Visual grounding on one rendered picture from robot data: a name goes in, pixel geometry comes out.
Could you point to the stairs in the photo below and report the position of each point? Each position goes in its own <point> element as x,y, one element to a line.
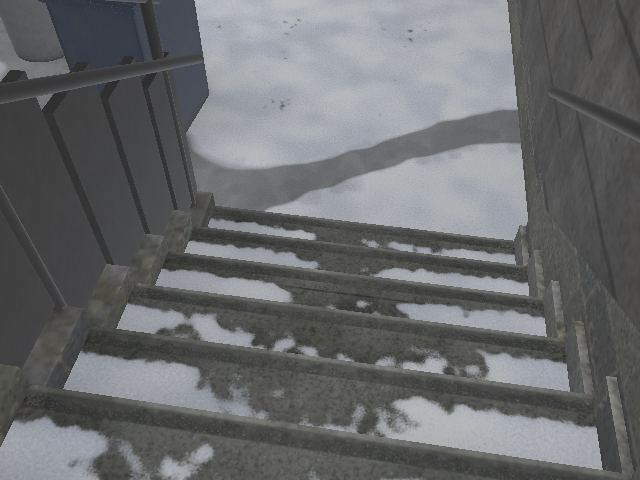
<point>287,347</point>

